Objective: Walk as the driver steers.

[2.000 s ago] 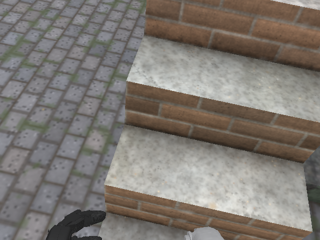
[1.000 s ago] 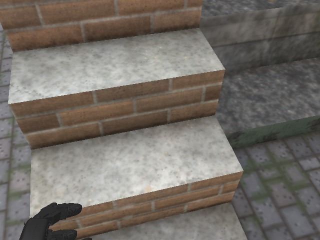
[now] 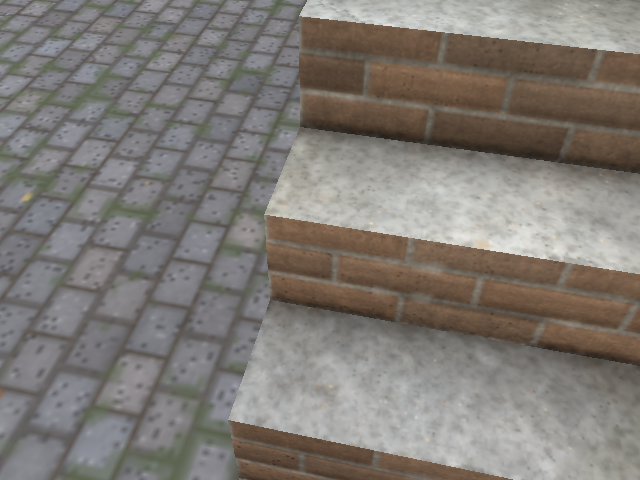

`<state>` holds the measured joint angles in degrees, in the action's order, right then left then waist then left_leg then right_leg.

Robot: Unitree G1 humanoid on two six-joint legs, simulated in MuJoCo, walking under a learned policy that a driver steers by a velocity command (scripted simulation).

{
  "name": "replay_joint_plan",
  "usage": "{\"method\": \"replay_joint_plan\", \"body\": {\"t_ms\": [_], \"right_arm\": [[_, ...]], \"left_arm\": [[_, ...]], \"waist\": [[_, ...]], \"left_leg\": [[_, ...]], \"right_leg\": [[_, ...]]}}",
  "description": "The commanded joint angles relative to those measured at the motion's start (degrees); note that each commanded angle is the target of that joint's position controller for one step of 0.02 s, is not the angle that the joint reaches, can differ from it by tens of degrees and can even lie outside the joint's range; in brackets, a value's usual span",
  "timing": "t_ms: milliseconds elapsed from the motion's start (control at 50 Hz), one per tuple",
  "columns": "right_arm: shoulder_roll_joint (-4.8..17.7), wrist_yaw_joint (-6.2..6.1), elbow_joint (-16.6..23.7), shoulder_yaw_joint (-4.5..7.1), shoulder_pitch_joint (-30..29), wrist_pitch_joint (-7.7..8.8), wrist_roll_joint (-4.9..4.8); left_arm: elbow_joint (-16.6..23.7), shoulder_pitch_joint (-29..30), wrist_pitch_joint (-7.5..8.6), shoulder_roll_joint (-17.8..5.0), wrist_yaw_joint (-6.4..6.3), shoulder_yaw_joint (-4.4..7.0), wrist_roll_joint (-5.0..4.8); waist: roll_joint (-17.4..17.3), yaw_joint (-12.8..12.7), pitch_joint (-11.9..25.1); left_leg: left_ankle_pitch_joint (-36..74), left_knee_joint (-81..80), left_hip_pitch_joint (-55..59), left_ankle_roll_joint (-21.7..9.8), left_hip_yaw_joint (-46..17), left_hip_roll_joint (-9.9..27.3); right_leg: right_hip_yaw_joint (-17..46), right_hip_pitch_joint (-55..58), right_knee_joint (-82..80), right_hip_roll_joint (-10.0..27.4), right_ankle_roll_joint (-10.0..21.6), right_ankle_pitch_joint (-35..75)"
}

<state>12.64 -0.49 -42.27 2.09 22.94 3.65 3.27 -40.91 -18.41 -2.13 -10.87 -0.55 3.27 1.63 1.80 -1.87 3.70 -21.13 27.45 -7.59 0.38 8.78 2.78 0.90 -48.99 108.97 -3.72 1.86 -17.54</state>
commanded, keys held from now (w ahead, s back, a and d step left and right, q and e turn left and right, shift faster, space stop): w+e+shift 0.44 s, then w+q+shift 0.56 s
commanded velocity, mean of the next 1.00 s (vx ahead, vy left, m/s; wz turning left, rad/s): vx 0.79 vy -0.11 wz -0.22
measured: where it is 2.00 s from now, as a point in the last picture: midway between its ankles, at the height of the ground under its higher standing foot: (565, 237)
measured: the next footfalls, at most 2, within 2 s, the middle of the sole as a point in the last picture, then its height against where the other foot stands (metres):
right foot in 0.30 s outside the picture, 0.21 m higher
left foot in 0.76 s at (456, 406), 0.21 m higher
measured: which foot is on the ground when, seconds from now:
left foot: down 0.00-0.32, up 0.34-0.74, down 0.76-1.00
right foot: up 0.00-0.28, down 0.30-0.76, up 0.78-1.00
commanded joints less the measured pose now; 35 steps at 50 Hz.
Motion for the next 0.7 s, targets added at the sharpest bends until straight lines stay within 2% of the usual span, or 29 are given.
{"method": "replay_joint_plan", "body": {"t_ms": [20,80,120,160,200,220,240,260,280,300,320,340,360,380,400,420,440,460,480,500,520,560,580,600,620,640,660,680,700], "right_arm": [[7.33,-0.88,-1.12,2.07,2.31,2.30,0.12],[7.40,-1.33,-7.44,1.72,9.10,3.06,0.53],[6.70,-0.96,-10.18,0.96,9.62,3.26,0.70],[8.35,0.13,-11.02,0.82,5.90,3.93,0.31],[7.37,-0.21,-10.86,0.58,0.72,2.63,-0.56],[8.21,-0.91,-10.41,0.78,-0.85,2.20,-0.79],[12.01,-1.47,-7.07,0.98,-7.68,1.73,-2.23],[15.51,-2.42,-3.76,1.41,-4.68,1.35,-5.26],[21.92,-1.82,-0.71,2.99,-9.25,0.96,-4.37],[21.71,-0.31,0.26,3.61,-8.80,0.25,-6.78],[18.31,1.79,2.96,4.16,-12.45,0.56,-7.20],[8.08,4.10,9.91,1.84,-13.22,2.11,-3.74],[5.80,4.75,9.40,0.59,-13.78,2.97,0.13],[3.48,5.59,7.57,-0.11,-17.61,1.89,1.19],[-2.03,4.66,8.07,-1.99,-16.22,1.51,1.60],[-5.09,3.51,8.48,-3.31,-16.82,1.13,2.23],[0.70,3.88,10.64,-2.90,-18.60,4.65,-1.26],[-3.22,3.01,11.85,-4.05,-20.38,5.44,-2.29],[-12.39,1.18,10.91,-6.43,-20.27,2.45,2.58],[-11.88,0.64,11.71,-6.55,-20.83,1.29,1.39],[-11.55,-0.07,12.15,-6.15,-25.93,0.25,0.31],[-13.79,-1.79,14.77,-6.37,-33.08,-0.60,-1.83],[-14.96,-2.41,17.61,-6.64,-36.60,-0.92,-0.61],[-11.44,-2.76,26.00,-6.88,-49.49,1.78,-8.49],[-11.86,-2.44,29.28,-7.18,-52.55,1.62,-10.00],[-11.64,-1.29,28.45,-7.45,-48.70,0.35,-10.05],[-9.64,0.01,20.27,-6.39,-35.65,-0.61,-0.58],[-5.31,0.71,18.40,-4.89,-23.28,0.14,-8.82],[-4.74,1.04,16.34,-4.71,-20.15,-0.10,-10.31]], "left_arm": [[8.29,11.48,-0.04,-1.79,-1.34,0.93,0.39],[11.23,19.42,0.22,1.11,-1.36,-0.25,0.82],[12.63,22.62,0.26,3.16,-2.02,-1.21,-0.16],[15.54,27.76,0.32,2.98,-2.23,-2.21,-0.82],[18.66,31.49,0.84,3.88,-1.49,-3.74,-1.92],[18.84,30.39,0.66,2.80,-0.95,-3.74,-0.74],[16.19,21.77,0.02,2.56,0.32,-4.59,-1.32],[13.48,16.51,0.04,-1.91,0.78,-2.65,-3.41],[9.01,-1.87,0.34,-4.75,0.56,-0.22,-2.63],[8.08,-5.22,1.05,-9.04,1.28,1.14,-1.56],[7.33,-4.22,1.16,-14.40,1.55,3.73,-1.53],[7.63,4.38,1.41,-22.06,1.84,5.35,-1.57],[9.02,7.17,0.23,-20.65,0.83,5.97,-0.90],[4.13,3.34,-0.40,-17.32,-1.08,5.08,-1.76],[1.29,4.42,0.20,-13.88,-1.76,3.70,-2.12],[-1.07,5.11,1.58,-10.32,-1.51,2.48,-1.64],[-7.37,2.91,0.20,-14.52,0.63,3.04,1.46],[-10.79,-0.64,0.18,-14.80,2.36,3.49,-0.84],[-10.07,-3.65,4.38,-7.59,1.58,1.79,-0.68],[-10.61,-2.79,6.28,-5.85,2.30,1.11,-0.57],[-11.96,-4.04,7.42,-4.98,2.75,1.13,-0.16],[-13.03,-5.09,9.25,-2.33,3.45,0.11,0.24],[-13.21,-6.64,10.04,-2.86,2.97,-0.31,0.37],[-15.78,-2.39,6.81,-3.73,4.27,-0.32,-4.06],[-14.81,-0.88,5.49,-5.56,3.20,-0.45,-4.47],[-14.01,-1.88,5.72,-4.96,1.89,-1.20,-4.32],[-11.33,-4.95,7.27,-3.79,-0.47,-1.44,-1.94],[-8.48,0.39,5.77,-10.97,-0.61,-0.89,-6.49],[-8.40,-5.26,4.67,-20.27,-2.33,1.70,-7.12]], "waist": [[-6.78,1.04,-11.15],[-4.17,3.04,-12.43],[-4.91,2.44,-13.08],[-3.66,0.75,-16.44],[-1.57,-2.97,-18.83],[-1.82,-3.69,-16.28],[-3.89,-7.96,-8.86],[-5.70,-7.94,2.92],[-15.42,-13.55,12.39],[-17.93,-14.17,17.55],[-10.75,-14.12,13.37],[15.55,-3.38,13.84],[8.56,-1.94,22.85],[1.80,-2.41,17.78],[-0.37,1.50,8.97],[-2.52,4.07,1.27],[7.03,2.11,4.20],[2.97,2.59,2.17],[-1.48,5.22,-4.75],[-1.47,5.85,-6.75],[1.03,3.75,-7.97],[2.26,2.22,-10.91],[0.79,2.47,-13.07],[0.88,1.29,-16.86],[0.75,3.36,-17.96],[-1.03,3.93,-11.71],[-1.11,4.52,-5.17],[-5.97,12.83,8.40],[-0.85,11.59,18.21]], "left_leg": [[-7.62,-17.37,7.32,-10.74,-14.39,21.14],[-2.70,-17.67,17.26,-9.52,-11.17,22.49],[2.05,-18.74,18.85,-8.90,-8.99,23.64],[8.76,-20.52,14.13,-7.46,-2.44,21.29],[17.98,-26.46,0.78,-4.26,7.64,15.21],[26.65,-28.29,-0.99,-4.13,10.31,13.42],[57.48,-28.06,-8.34,-4.53,15.50,11.64],[100.91,-17.53,-8.85,-9.39,10.99,10.84],[136.27,0.56,-1.01,-11.02,8.32,17.14],[143.04,18.79,3.81,-10.57,5.73,17.57],[115.13,39.27,-7.04,-7.23,2.81,9.20],[24.04,66.16,-32.19,-2.22,-2.84,-8.01],[20.35,79.91,-32.47,-4.09,-14.35,-7.20],[23.09,82.44,-34.00,-4.46,-13.87,-6.08],[24.39,87.03,-35.43,-4.58,-13.40,-5.87],[24.35,88.91,-39.70,-5.15,-13.18,-5.08],[4.96,109.37,-47.36,-4.81,-11.43,-9.44],[-0.24,115.10,-56.96,-5.10,-11.52,-8.50],[8.20,108.20,-58.46,-8.21,-14.53,-4.22],[7.83,104.51,-61.48,-8.79,-11.73,-4.03],[3.51,114.85,-67.46,-9.27,-9.71,-5.55],[0.51,128.45,-76.74,-10.35,-11.07,-9.10],[1.92,122.23,-78.97,-11.28,-11.93,-10.48],[1.46,110.77,-82.24,-9.81,-9.29,-8.46],[3.36,98.59,-78.69,-10.03,-8.37,-6.42],[9.68,86.56,-62.86,-10.27,-2.87,-5.05],[5.56,82.97,-48.64,-10.26,2.93,-8.09],[15.58,69.36,-14.34,-10.39,4.20,-7.57],[7.29,66.11,-9.58,-10.24,3.46,-11.54]], "right_leg": [[5.70,-25.38,15.99,2.19,3.04,-8.31],[5.47,-39.00,24.52,2.75,4.65,-16.17],[5.30,-44.71,33.25,2.94,6.09,-19.63],[3.24,-45.34,26.97,3.82,6.43,-22.16],[-1.83,-32.83,9.32,5.76,6.46,-19.88],[-5.07,-24.25,0.70,7.03,6.46,-16.91],[-8.27,1.85,-17.87,6.11,8.79,-12.36],[-11.55,23.50,-24.38,-3.20,7.76,-9.67],[-14.49,30.84,-20.12,-6.51,7.60,-16.59],[-8.51,32.83,-29.68,-9.64,10.31,-18.16],[8.58,33.00,-53.68,-9.54,12.83,-19.24],[44.67,45.49,-78.78,5.43,17.91,-15.28],[53.02,45.35,-84.04,5.28,13.62,-25.06],[48.35,37.39,-83.16,4.07,13.95,-27.71],[44.98,27.77,-81.49,1.90,14.45,-25.11],[38.30,21.08,-77.71,0.74,14.28,-20.38],[49.19,26.36,-80.02,4.07,15.25,-17.56],[45.30,30.57,-79.58,5.73,12.51,-16.82],[24.63,24.42,-77.65,2.19,8.47,-6.65],[21.76,23.76,-80.33,3.94,7.73,-5.53],[22.53,23.59,-83.10,5.63,8.61,-8.79],[19.91,23.04,-86.60,8.31,7.52,-7.79],[18.13,23.62,-91.38,8.49,5.08,-6.58],[16.19,19.25,-100.64,13.10,5.58,-6.18],[12.19,16.34,-105.37,12.87,4.88,-4.19],[7.60,13.78,-110.23,11.26,5.01,6.26],[4.95,18.83,-111.79,9.29,4.90,31.49],[-4.38,18.50,-102.01,7.40,2.72,79.65],[-1.35,32.42,-98.56,13.63,2.65,118.82]]}}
